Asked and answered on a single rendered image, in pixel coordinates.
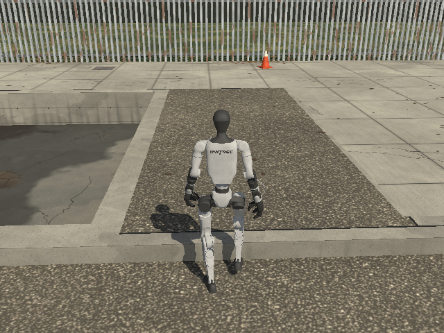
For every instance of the robot right forearm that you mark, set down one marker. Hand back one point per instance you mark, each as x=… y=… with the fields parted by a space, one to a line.
x=254 y=188

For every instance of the robot right hand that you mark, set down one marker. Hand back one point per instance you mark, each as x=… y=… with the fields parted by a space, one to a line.
x=259 y=209

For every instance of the robot left hand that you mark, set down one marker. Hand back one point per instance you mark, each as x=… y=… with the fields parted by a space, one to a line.
x=189 y=197

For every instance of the robot right upper arm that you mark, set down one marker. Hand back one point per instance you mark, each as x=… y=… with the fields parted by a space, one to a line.
x=246 y=158

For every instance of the robot right shin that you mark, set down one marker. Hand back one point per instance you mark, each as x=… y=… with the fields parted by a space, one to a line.
x=239 y=239

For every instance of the robot left upper arm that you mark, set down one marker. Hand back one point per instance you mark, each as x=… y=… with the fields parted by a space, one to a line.
x=200 y=146

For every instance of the robot torso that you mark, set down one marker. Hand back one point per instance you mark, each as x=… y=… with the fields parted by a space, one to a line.
x=221 y=168

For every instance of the robot left forearm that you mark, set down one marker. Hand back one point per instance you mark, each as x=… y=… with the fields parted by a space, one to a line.
x=191 y=181

